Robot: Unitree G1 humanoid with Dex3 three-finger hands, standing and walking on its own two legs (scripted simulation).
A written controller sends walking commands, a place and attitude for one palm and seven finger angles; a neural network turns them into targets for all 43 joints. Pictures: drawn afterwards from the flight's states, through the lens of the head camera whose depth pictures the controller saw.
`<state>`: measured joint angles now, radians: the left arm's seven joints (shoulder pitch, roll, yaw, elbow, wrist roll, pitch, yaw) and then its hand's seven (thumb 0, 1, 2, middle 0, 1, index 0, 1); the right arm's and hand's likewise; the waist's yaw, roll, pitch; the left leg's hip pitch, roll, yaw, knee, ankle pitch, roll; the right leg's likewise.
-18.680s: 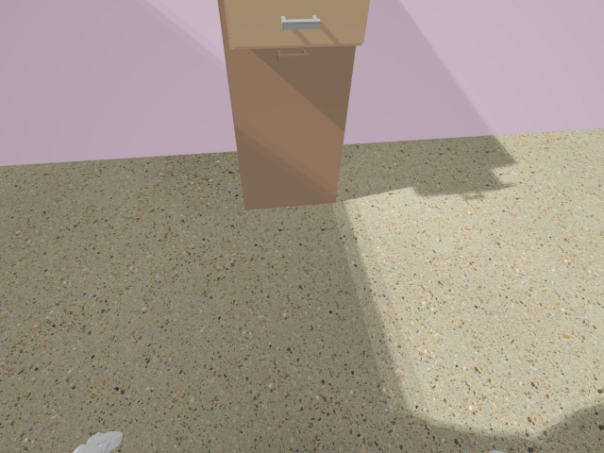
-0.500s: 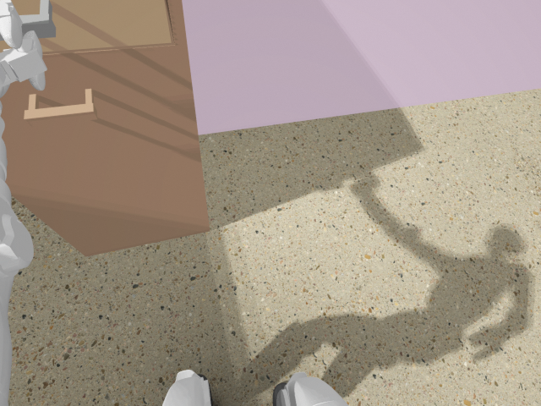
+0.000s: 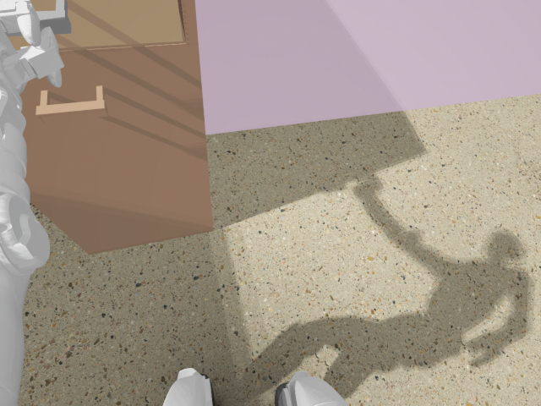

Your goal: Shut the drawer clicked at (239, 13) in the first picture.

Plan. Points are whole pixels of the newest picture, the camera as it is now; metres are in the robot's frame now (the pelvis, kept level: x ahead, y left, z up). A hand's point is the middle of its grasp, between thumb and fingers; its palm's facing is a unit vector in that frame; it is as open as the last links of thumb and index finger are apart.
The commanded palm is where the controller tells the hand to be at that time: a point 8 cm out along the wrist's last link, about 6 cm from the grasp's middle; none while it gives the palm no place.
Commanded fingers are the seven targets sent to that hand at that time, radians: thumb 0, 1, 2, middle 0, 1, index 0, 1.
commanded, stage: pull the fist back off the drawer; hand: left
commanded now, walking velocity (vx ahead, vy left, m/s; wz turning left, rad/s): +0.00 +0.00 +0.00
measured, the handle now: (24, 14) +0.62 +0.25 +0.15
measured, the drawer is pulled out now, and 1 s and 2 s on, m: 0.00 0.00 0.00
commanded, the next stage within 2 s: draw the hand back to the body in 0.28 s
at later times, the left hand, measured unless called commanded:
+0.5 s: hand (55, 53) +0.54 +0.20 +0.16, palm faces +0.13 -0.99 -0.02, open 3.2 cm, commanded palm +0.48 +0.24 +0.16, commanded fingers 0.00 0.90 0.90 -1.40 -1.60 -1.40 -1.60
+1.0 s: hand (4, 173) +0.36 +0.21 +0.18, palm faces +0.25 -0.95 -0.17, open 3.2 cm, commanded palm +0.32 +0.25 +0.19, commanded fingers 0.00 0.90 0.90 -1.40 -1.60 -1.40 -1.60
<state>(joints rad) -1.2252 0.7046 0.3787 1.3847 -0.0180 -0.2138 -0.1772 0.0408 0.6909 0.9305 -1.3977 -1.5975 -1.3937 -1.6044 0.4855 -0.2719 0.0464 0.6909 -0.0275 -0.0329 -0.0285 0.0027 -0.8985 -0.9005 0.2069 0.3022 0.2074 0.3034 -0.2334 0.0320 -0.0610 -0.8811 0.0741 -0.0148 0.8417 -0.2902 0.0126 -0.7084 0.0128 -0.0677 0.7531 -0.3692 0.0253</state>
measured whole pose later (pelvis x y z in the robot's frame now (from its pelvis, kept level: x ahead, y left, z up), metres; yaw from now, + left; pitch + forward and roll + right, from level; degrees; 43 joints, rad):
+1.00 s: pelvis +0.03 -0.03 +0.03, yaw +1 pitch +1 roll +0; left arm -0.22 0.35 0.25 0.26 -0.14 -0.02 -0.05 0.01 0.90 0.90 -1.40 -1.60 -1.40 -1.60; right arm 0.16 -0.25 0.03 0.55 0.06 -0.02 -0.06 0.01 -0.90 -0.90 0.20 0.30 0.20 0.30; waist 0.02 0.05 -0.07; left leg -0.35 0.05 0.02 0.59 -0.26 -0.02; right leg -0.22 -0.01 -0.05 0.57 -0.37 0.00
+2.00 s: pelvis +0.02 -0.01 +0.05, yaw +2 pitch -3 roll -1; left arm 0.52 0.34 0.32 -0.47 -0.05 -0.15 0.09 0.01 0.89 0.90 -1.40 -1.60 -1.40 -1.60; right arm 0.17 -0.20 0.04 0.57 -0.01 -0.05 -0.07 0.01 -0.90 -0.90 0.21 0.30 0.21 0.30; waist 0.04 0.05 0.03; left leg -0.21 0.04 0.02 0.45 -0.19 0.00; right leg -0.04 -0.01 -0.05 0.36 -0.26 0.02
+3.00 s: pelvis -0.17 -0.01 +0.02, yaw +4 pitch -1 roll -3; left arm 0.65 0.42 0.37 -0.62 -0.06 -0.28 0.13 0.01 0.89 0.90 -1.41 -1.60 -1.40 -1.60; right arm 0.20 -0.17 -0.01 0.64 -0.01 -0.09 -0.04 0.01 -0.90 -0.90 0.21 0.30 0.21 0.30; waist 0.01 0.04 0.01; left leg -0.61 0.01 -0.03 0.78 -0.28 -0.03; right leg -0.23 0.08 -0.04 0.59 -0.34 -0.05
